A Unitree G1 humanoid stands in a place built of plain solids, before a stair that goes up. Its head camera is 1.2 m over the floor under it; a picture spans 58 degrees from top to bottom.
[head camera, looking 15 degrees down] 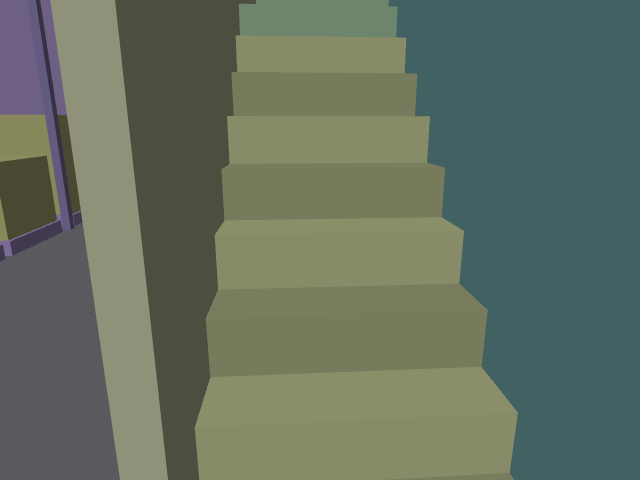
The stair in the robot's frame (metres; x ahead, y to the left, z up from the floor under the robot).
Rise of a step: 0.21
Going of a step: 0.24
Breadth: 0.90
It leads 4 degrees to the left of straight ahead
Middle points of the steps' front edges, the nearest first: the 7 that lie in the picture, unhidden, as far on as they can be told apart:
1.03 -0.11 0.41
1.27 -0.09 0.62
1.51 -0.08 0.82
1.75 -0.06 1.03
1.99 -0.04 1.23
2.23 -0.03 1.44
2.47 -0.01 1.65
